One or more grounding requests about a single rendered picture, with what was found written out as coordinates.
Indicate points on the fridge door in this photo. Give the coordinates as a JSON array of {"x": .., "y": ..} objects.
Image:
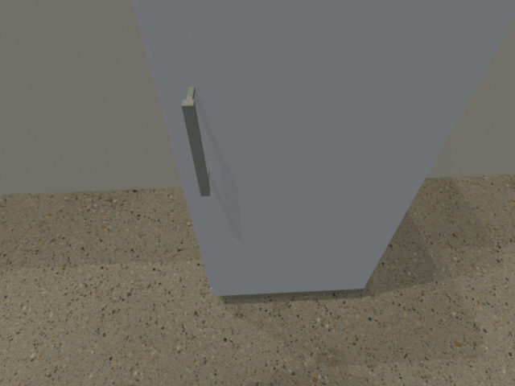
[{"x": 319, "y": 120}]

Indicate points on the handle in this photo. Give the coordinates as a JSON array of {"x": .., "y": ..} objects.
[{"x": 193, "y": 132}]

